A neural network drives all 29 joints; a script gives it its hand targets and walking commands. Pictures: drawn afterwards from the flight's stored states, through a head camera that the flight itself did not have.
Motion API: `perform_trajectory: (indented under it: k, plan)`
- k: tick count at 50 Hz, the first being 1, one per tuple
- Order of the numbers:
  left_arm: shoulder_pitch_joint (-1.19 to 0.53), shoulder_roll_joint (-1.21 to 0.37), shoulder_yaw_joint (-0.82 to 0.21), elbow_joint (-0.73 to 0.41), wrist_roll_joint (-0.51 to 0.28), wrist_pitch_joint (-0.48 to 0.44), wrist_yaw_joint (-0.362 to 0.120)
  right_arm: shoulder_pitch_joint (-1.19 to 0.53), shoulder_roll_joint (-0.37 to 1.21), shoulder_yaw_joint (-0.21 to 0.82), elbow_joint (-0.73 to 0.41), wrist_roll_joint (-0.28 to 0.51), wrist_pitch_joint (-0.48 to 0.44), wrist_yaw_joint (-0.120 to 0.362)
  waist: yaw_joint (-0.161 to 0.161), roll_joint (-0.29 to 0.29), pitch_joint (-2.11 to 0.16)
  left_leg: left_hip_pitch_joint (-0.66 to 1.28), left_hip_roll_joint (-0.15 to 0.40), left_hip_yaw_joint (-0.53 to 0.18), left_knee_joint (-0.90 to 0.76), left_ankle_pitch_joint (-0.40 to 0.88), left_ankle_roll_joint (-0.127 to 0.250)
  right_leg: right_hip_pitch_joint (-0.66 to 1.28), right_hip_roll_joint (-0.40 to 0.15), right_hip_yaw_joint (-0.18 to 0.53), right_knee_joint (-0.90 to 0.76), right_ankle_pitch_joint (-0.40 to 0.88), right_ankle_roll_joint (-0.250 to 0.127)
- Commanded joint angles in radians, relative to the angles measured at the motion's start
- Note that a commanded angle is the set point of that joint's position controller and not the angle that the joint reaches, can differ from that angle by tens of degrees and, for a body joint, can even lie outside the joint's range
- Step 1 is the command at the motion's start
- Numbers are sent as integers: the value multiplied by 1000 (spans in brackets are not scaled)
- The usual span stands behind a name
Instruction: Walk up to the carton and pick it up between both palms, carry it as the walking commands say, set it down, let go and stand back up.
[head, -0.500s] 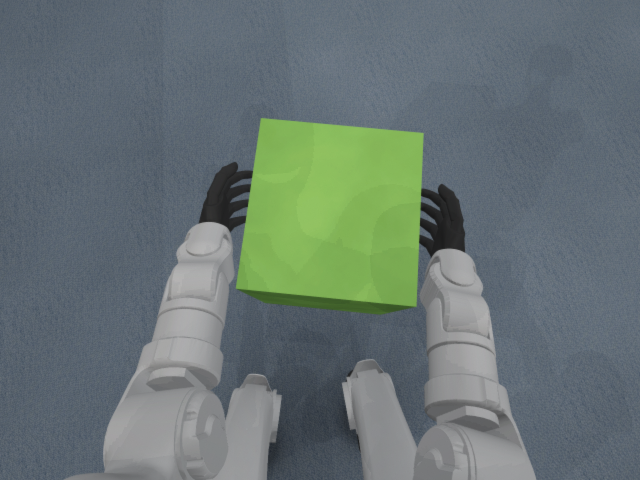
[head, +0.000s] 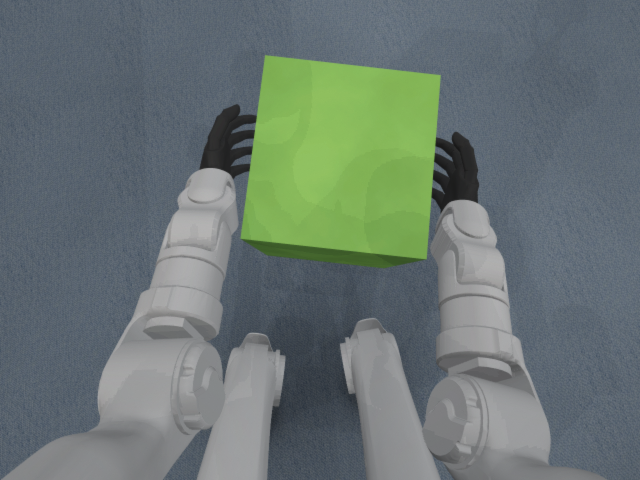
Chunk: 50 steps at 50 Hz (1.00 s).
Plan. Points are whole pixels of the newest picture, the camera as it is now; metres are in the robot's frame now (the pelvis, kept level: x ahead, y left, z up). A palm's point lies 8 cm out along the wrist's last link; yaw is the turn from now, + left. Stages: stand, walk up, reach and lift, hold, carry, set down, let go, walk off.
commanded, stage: set down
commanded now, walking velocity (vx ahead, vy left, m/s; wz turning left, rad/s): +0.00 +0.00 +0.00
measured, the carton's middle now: (336, 183) +0.48 -0.06 -0.17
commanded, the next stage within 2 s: none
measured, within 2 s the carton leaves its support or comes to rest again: neither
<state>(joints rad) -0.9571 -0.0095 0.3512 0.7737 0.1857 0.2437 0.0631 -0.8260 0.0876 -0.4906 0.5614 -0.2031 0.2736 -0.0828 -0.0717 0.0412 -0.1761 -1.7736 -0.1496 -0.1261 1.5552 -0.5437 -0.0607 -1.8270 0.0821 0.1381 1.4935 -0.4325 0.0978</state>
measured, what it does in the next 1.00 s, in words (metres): lowers itself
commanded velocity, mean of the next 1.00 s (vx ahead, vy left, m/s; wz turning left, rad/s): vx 0.00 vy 0.00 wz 0.00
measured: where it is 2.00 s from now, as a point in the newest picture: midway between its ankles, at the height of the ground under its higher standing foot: (312, 409)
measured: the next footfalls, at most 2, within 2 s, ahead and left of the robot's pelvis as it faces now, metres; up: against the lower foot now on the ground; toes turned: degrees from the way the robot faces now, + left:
none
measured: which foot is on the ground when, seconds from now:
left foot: down 0.00-1.00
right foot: down 0.00-1.00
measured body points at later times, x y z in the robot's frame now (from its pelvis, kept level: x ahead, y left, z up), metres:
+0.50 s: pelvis -0.02 -0.01 -0.07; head +0.28 -0.02 +0.26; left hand +0.52 +0.09 -0.18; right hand +0.47 -0.20 -0.18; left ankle +0.06 +0.13 -0.53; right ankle +0.10 -0.15 -0.53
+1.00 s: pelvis -0.02 +0.00 -0.13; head +0.33 -0.02 +0.15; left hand +0.54 +0.09 -0.27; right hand +0.49 -0.20 -0.27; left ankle +0.06 +0.13 -0.53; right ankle +0.10 -0.15 -0.53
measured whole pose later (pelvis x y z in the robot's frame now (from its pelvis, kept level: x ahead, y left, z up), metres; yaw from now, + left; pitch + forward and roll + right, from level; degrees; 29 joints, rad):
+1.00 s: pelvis -0.02 +0.00 -0.13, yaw +1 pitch +47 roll +0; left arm -1.36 0.14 0.30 0.91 0.13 0.27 0.10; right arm -1.21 -0.04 -0.52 0.67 -0.17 0.29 -0.10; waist -0.08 0.03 0.08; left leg -2.18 -0.20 -0.11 1.98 -0.61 -0.10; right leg -2.24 0.12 0.13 1.91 -0.49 0.13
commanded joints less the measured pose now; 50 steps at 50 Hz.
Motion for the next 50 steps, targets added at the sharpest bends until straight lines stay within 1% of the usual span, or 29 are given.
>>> perform_trajectory:
  k: [1,9,22,34,50]
  plan:
    - [-575,-991,-467,10,-99,-31,-185,-669,893,576,27,114,-16,221,-37,25,-949,377,-60,168,-154,271,5,635,83,-233,-49,299,-25]
    - [-663,-954,-437,38,-101,-28,-181,-761,878,546,49,115,-8,216,-37,16,-965,301,-65,187,-79,238,7,590,83,-245,20,278,-18]
    - [-790,-904,-398,70,-109,-16,-187,-902,850,504,81,111,2,214,-39,6,-992,181,-68,210,36,199,10,521,80,-262,127,257,-13]
    - [-887,-874,-403,75,-133,-10,-189,-1001,812,493,93,132,4,220,-43,14,-1011,126,-61,223,134,215,9,461,72,-276,224,278,-14]
    - [-979,-822,-426,78,-171,-18,-183,-1089,732,485,96,169,-9,235,-53,24,-982,90,-50,225,252,258,8,374,57,-287,345,315,-14]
